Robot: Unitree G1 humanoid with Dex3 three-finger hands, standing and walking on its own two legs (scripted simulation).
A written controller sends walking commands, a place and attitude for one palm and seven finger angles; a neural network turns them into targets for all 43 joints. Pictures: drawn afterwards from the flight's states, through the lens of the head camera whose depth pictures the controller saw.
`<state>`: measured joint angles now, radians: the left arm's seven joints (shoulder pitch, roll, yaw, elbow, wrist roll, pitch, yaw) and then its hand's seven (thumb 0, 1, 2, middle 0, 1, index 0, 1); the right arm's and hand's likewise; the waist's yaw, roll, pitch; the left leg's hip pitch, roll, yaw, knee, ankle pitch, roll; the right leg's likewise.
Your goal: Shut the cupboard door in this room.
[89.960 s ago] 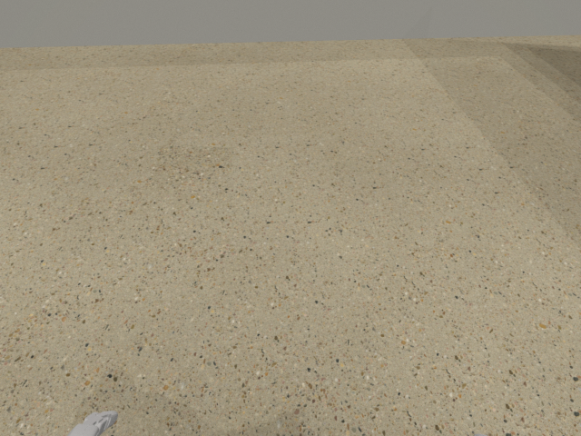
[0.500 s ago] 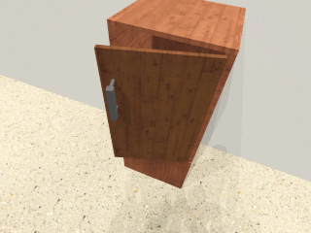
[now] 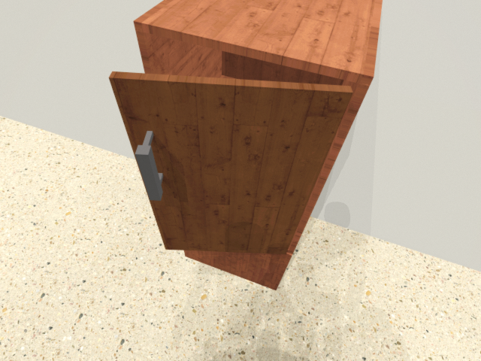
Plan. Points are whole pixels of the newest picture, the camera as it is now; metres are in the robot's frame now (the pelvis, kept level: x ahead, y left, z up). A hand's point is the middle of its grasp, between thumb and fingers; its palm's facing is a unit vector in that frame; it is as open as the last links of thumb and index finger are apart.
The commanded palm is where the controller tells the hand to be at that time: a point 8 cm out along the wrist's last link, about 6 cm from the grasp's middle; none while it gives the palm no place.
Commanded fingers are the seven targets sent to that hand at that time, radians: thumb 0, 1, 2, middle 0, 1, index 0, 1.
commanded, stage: come to a stop and stand still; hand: left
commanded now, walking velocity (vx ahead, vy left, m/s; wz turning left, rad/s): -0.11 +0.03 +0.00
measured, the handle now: (152, 166) +0.43 +0.20 +0.05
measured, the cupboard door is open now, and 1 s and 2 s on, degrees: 19 19 19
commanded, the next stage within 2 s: look again from close up in 0.76 s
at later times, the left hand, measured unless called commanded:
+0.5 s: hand out of the picture +0.02 +0.19 -0.16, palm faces +0.02 -0.97 -0.24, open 7.4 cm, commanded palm none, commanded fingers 0.00 0.90 0.90 -0.20 -0.30 -0.20 -0.30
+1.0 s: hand out of the picture -0.09 +0.17 -0.17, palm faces +0.04 -0.98 -0.18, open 7.4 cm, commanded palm none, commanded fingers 0.00 0.90 0.90 -0.20 -0.30 -0.20 -0.30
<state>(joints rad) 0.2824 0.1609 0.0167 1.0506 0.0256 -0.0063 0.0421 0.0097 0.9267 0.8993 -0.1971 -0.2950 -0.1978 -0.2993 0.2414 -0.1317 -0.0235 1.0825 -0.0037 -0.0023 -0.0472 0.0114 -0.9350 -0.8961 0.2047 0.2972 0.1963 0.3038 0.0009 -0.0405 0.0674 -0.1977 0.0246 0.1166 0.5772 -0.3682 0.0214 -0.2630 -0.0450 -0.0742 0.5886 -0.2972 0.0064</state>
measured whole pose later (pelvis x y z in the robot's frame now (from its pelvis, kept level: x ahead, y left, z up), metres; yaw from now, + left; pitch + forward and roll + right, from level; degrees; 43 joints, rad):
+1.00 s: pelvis -0.06 +0.01 +0.01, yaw +1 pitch -1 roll +0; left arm 0.38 0.13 0.00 1.04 0.02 0.01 0.04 0.00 0.91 0.90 -0.20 -0.29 -0.20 -0.30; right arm 0.30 -0.14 -0.03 1.06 -0.01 0.01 -0.01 0.01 -0.91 -0.90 0.20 0.30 0.19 0.30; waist 0.00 0.00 0.02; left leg -0.25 0.00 0.11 0.50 -0.23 0.05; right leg -0.30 -0.04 -0.05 0.47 -0.16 0.01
